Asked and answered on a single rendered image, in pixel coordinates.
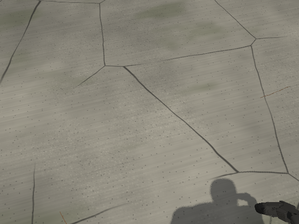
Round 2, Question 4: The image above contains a right robot hand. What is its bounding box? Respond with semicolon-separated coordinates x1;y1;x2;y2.
254;201;299;224

